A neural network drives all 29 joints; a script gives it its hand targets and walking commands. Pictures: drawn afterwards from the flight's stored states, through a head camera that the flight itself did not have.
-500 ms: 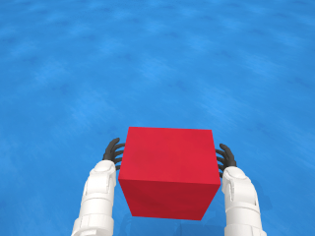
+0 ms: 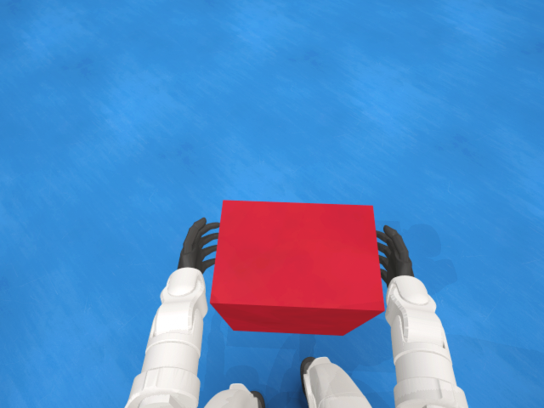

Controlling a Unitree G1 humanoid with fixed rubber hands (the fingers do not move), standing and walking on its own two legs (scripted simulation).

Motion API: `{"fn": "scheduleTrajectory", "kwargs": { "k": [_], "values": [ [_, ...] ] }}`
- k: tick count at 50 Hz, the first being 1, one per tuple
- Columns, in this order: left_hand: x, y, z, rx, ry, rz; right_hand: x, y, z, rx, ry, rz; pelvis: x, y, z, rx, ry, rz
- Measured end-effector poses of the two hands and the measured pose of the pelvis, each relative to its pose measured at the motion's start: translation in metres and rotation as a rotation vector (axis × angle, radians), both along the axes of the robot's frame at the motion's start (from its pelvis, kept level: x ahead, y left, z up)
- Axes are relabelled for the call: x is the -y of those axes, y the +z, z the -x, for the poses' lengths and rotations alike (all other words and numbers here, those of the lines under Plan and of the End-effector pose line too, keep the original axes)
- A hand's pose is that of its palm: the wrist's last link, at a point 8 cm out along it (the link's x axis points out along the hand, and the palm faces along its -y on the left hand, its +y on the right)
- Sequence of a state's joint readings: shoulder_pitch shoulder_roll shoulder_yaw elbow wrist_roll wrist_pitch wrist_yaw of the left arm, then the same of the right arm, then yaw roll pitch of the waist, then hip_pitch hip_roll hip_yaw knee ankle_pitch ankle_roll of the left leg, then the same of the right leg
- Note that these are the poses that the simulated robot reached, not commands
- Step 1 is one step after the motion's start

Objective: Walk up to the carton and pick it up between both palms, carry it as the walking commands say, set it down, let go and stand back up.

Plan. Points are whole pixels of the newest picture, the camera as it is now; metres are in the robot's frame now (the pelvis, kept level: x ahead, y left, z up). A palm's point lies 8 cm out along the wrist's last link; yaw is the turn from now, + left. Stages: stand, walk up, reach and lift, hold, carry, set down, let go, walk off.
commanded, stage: set down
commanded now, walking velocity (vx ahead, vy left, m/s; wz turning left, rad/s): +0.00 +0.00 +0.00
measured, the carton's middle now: (292, 278) +0.32 -0.06 -0.13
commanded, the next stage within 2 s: none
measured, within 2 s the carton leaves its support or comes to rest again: neither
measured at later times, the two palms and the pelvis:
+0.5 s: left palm (204, 263) +0.37 +0.10 -0.13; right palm (376, 264) +0.33 -0.22 -0.14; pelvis -0.03 -0.02 -0.07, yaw +0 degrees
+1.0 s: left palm (214, 271) +0.38 +0.10 -0.22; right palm (364, 269) +0.34 -0.22 -0.23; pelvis -0.04 -0.01 -0.15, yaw +1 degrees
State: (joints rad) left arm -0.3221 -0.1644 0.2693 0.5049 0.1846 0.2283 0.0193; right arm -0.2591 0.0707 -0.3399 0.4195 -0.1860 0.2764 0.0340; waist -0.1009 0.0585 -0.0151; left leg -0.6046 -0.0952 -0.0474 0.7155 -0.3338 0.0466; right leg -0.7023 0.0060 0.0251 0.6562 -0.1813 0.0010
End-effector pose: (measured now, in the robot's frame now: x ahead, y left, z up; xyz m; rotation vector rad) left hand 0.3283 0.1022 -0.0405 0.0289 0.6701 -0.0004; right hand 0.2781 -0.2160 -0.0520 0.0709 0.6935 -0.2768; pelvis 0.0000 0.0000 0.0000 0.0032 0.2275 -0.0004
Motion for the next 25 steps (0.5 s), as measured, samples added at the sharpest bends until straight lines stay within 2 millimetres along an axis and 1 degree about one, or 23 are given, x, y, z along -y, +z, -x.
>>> {"fn": "scheduleTrajectory", "kwargs": {
  "k": [6, 9, 12, 18, 25],
  "values": [
    [0.003, -0.01, -0.009, 0.035, 0.019, -0.011, 0.004, -0.01, -0.018, 0.037, 0.0, -0.026, 0.002, -0.019, 0.022, -0.01, -0.02, -0.015],
    [0.002, -0.015, -0.014, 0.038, 0.031, -0.016, 0.003, -0.018, -0.026, 0.04, 0.013, -0.032, 0.005, -0.027, 0.029, -0.031, -0.014, -0.018],
    [0.001, -0.025, -0.018, 0.029, 0.047, -0.019, 0.003, -0.029, -0.035, 0.033, 0.03, -0.035, 0.008, -0.034, 0.034, -0.059, -0.009, -0.02],
    [0.002, -0.056, -0.027, -0.007, 0.047, -0.017, 0.004, -0.059, -0.043, -0.005, 0.039, -0.027, 0.017, -0.052, 0.037, -0.125, -0.008, -0.023],
    [0.001, -0.087, -0.037, -0.003, 0.03, -0.008, 0.002, -0.089, -0.048, -0.001, 0.015, -0.024, 0.022, -0.073, 0.032, -0.236, -0.008, -0.03]
  ]
}}
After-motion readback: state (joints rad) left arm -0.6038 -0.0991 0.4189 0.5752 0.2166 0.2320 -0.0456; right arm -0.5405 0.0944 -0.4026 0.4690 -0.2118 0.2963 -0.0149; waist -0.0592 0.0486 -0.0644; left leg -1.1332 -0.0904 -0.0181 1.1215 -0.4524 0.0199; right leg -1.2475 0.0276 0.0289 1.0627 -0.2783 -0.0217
